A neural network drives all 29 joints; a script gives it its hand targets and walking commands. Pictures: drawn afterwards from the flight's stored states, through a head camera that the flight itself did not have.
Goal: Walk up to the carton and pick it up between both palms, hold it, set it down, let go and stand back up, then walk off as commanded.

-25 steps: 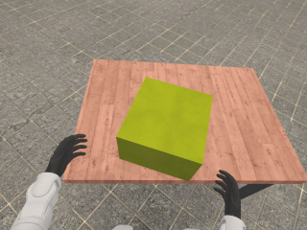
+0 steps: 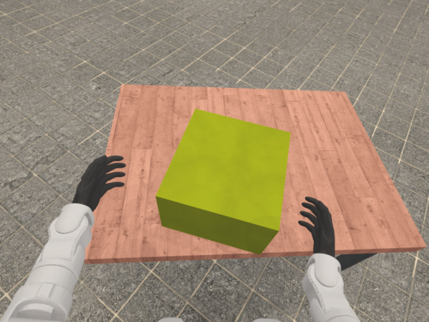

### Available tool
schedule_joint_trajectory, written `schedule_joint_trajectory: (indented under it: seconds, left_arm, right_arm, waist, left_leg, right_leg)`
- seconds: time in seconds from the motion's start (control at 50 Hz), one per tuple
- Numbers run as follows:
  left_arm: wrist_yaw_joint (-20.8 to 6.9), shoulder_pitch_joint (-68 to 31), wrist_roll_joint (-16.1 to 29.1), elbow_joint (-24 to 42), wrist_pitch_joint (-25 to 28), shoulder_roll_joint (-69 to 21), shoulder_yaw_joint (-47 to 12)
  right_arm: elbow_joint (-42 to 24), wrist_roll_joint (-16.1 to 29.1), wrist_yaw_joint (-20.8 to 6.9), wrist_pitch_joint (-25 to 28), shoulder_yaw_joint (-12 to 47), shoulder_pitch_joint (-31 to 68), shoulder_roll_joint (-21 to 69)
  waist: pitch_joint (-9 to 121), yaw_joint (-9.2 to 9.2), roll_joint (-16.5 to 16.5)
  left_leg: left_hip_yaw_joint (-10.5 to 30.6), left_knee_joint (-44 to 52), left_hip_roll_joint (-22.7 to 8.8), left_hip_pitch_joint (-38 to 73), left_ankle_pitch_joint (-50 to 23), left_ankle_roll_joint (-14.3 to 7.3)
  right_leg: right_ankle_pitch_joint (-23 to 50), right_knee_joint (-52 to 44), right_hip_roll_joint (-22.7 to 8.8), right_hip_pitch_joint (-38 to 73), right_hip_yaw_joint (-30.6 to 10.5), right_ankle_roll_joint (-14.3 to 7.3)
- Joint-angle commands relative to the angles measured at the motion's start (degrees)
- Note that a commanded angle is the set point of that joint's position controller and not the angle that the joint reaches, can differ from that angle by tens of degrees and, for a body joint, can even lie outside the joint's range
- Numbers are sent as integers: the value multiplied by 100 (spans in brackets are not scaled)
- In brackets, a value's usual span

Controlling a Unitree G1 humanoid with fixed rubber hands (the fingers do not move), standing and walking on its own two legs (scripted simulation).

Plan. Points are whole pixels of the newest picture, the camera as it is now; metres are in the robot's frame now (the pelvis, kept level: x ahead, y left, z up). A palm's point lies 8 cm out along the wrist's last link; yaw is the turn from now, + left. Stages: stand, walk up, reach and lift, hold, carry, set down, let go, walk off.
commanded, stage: reach and lift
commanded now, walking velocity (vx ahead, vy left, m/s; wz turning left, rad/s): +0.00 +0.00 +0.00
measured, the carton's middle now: (226, 179) +0.46 -0.03 -0.12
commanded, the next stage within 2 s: none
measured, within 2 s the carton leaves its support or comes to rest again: neither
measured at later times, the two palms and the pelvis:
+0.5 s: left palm (103, 158) +0.40 +0.23 +0.03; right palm (324, 211) +0.31 -0.20 +0.00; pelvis +0.00 +0.01 +0.00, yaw +0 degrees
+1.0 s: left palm (114, 141) +0.45 +0.23 +0.02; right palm (318, 189) +0.36 -0.20 +0.01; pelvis -0.02 +0.03 -0.02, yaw -2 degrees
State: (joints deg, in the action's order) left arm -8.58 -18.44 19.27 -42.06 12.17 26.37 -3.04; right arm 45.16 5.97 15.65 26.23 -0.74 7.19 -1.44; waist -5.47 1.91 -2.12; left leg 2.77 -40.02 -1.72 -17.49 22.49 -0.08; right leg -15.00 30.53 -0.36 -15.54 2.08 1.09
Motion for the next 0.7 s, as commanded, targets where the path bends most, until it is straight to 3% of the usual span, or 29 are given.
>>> schedule_joint_trajectory:
  seconds: [0.0,0.04,0.06,0.08,0.1,0.12,0.14,0.16,0.18,0.22,0.24,0.28,0.32,0.34,0.36,0.4,0.42,0.44,0.46,0.48,0.5,0.52,0.56,0.58,0.6,0.62,0.64,0.66,0.68]
  left_arm:
    - [23,-2437,83,158,172,976,-191]
    - [-3,-2141,46,-30,49,914,-161]
    - [27,-2613,168,-30,76,984,-140]
    - [33,-3290,263,-63,176,1070,-342]
    - [97,-2931,282,61,198,1050,-241]
    - [99,-2780,217,-126,223,971,-225]
    - [44,-2727,252,-734,118,991,-296]
    - [113,-3172,176,-479,194,1151,-209]
    - [105,-3030,191,-872,174,1057,-218]
    - [83,-3937,329,-1074,210,1093,-418]
    - [161,-3329,241,-737,379,1104,-262]
    - [156,-3975,267,-1047,265,1021,-440]
    - [111,-4158,312,-1595,251,1060,-472]
    - [126,-4255,381,-1211,324,852,-649]
    - [197,-4339,393,-1186,402,973,-503]
    - [182,-4188,278,-1450,368,919,-554]
    - [149,-4899,441,-1872,331,1021,-666]
    - [223,-4809,369,-1638,398,981,-678]
    - [236,-4736,326,-1769,419,968,-650]
    - [304,-4883,367,-1704,426,970,-676]
    - [303,-5188,437,-2207,410,1009,-724]
    - [325,-4974,469,-2068,479,821,-900]
    - [293,-4954,499,-2293,485,830,-807]
    - [242,-5334,523,-2563,464,740,-1021]
    - [292,-5596,585,-2585,481,833,-1031]
    - [346,-5507,584,-2642,511,540,-1313]
    - [447,-6023,667,-2358,586,801,-1211]
    - [501,-5819,611,-2341,615,756,-1261]
    - [467,-5807,673,-3031,552,768,-1128]
  right_arm:
    - [-390,747,13,132,-506,2202,-770]
    - [-134,758,5,28,-341,2088,-730]
    - [-378,698,43,23,-468,2527,-851]
    - [-490,696,2,-29,-535,3195,-1007]
    - [-780,760,-44,3,-435,3036,-1000]
    - [-343,854,-89,-7,-331,2797,-853]
    - [27,807,-36,-88,-258,2684,-836]
    - [-139,840,-28,-53,-468,2964,-935]
    - [-29,840,-62,-52,-371,3058,-1016]
    - [-57,914,-119,-178,-347,3917,-1164]
    - [-262,927,-91,-80,-290,3221,-1048]
    - [249,923,-137,-261,-431,3855,-1062]
    - [424,928,-143,-318,-321,3994,-1039]
    - [409,890,-145,-276,-537,4111,-1159]
    - [287,950,-178,-268,-455,4091,-1171]
    - [810,862,-162,-269,-520,3821,-1151]
    - [1004,931,-156,-320,-502,4592,-1265]
    - [871,947,-206,-277,-617,4647,-1281]
    - [700,926,-214,-217,-470,4749,-1413]
    - [889,948,-222,-234,-531,4736,-1481]
    - [1105,1034,-221,-273,-572,5110,-1501]
    - [906,1069,-249,-210,-471,5062,-1511]
    - [1151,1135,-249,-195,-342,5014,-1502]
    - [1614,1045,-280,-324,-426,5099,-1505]
    - [1641,1071,-323,-403,-451,5459,-1531]
    - [1844,1146,-360,-372,-464,5422,-1632]
    - [1429,1028,-373,-337,-680,5951,-1846]
    - [1738,958,-378,-255,-755,5619,-1854]
    - [1646,1187,-427,-316,-435,6033,-1773]
  waist:
    - [2665,624,1551]
    - [2432,549,1521]
    - [2525,624,1340]
    - [2941,750,1474]
    - [3136,603,1312]
    - [2982,577,1477]
    - [2568,597,1342]
    - [3048,565,1545]
    - [2864,551,1291]
    - [3003,631,1241]
    - [3496,583,1250]
    - [3197,661,1448]
    - [3073,701,1245]
    - [3352,888,1326]
    - [3837,753,1318]
    - [3674,905,1440]
    - [3526,967,1420]
    - [3536,861,1549]
    - [3981,732,1344]
    - [4059,769,1439]
    - [3940,768,1466]
    - [4338,781,1359]
    - [4156,784,1222]
    - [3980,1041,1311]
    - [3992,906,1339]
    - [4057,1027,1624]
    - [4758,872,1715]
    - [4842,1040,1858]
    - [4568,738,1476]
  left_leg:
    - [-102,405,24,515,-3012,676]
    - [-227,331,115,291,-2926,664]
    - [-214,446,72,92,-2665,595]
    - [-180,392,74,98,-2716,611]
    - [-173,310,70,212,-2980,608]
    - [-193,341,77,248,-3020,627]
    - [-209,274,51,51,-2819,598]
    - [-216,268,71,182,-2923,624]
    - [-212,195,37,97,-3026,643]
    - [-186,169,53,-230,-2651,575]
    - [-163,168,49,220,-3038,586]
    - [-185,158,61,-60,-2753,586]
    - [-132,200,34,-251,-2614,531]
    - [-132,155,26,83,-2892,594]
    - [-84,56,1,260,-3205,629]
    - [-111,-17,14,505,-3520,715]
    - [-125,2,37,95,-3015,690]
    - [-74,8,33,33,-3028,710]
    - [-85,-89,35,57,-3312,682]
    - [-68,-143,-24,160,-3485,719]
    - [-85,-193,21,-26,-3227,710]
    - [-49,-306,4,170,-3624,740]
    - [-75,-313,37,56,-3473,698]
    - [-70,-256,27,-180,-3060,726]
    - [1,-177,20,-305,-2823,687]
    - [93,-112,-39,-72,-2720,749]
    - [159,-271,-28,-69,-2984,795]
    - [128,-437,-43,370,-3654,902]
    - [56,-533,-27,-160,-3492,833]
  right_leg:
    - [1216,-378,172,-78,-32,-320]
    - [1314,-320,165,3,-14,-302]
    - [1271,-315,154,124,-30,-295]
    - [1250,-235,143,-58,37,-269]
    - [1432,-219,158,43,5,-263]
    - [1473,-195,163,-15,-1,-292]
    - [1356,-217,139,-166,-26,-269]
    - [1440,-130,140,-158,-5,-256]
    - [1496,-66,146,-164,63,-215]
    - [1305,6,113,-370,38,-215]
    - [1607,-16,170,-137,8,-217]
    - [1375,-8,128,-563,37,-273]
    - [1370,-26,102,-425,-18,-288]
    - [1487,-1,174,-628,168,-285]
    - [1594,6,182,-665,159,-279]
    - [1783,-7,204,-709,138,-314]
    - [1406,-21,157,-937,150,-306]
    - [1408,-20,159,-992,133,-316]
    - [1645,110,219,-814,177,-299]
    - [1640,173,185,-975,184,-311]
    - [1496,236,188,-1230,230,-286]
    - [1691,211,221,-1204,270,-308]
    - [1715,195,228,-1116,211,-322]
    - [1485,217,176,-1347,289,-306]
    - [1244,229,183,-1436,273,-331]
    - [1200,249,186,-1732,325,-348]
    - [1215,350,195,-1780,325,-336]
    - [1583,332,267,-1902,384,-346]
    - [1517,451,227,-1935,337,-305]
